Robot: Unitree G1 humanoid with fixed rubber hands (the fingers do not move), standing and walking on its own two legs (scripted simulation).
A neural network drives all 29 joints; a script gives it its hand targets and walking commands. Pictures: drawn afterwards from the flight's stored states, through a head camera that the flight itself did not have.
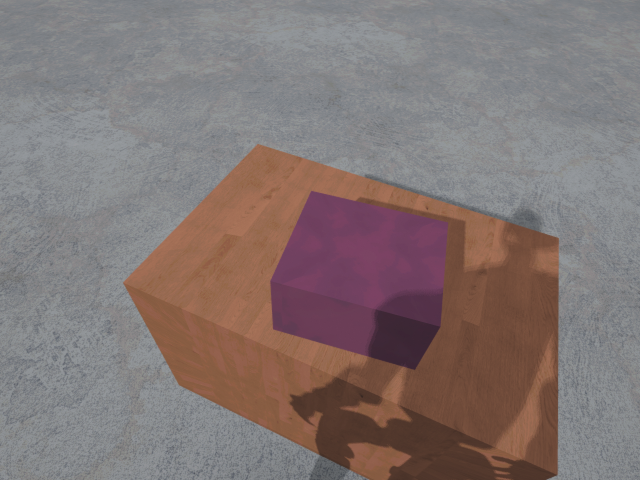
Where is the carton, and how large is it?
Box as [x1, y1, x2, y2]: [270, 191, 447, 369]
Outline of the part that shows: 311,191 270,281 273,329 414,369 440,326 447,222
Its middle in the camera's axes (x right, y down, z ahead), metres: +0.08 +0.06 +0.74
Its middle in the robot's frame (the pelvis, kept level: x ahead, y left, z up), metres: +0.52 -0.06 -0.12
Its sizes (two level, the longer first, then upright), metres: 0.276 0.237 0.159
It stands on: a pedestal, 0.55 m high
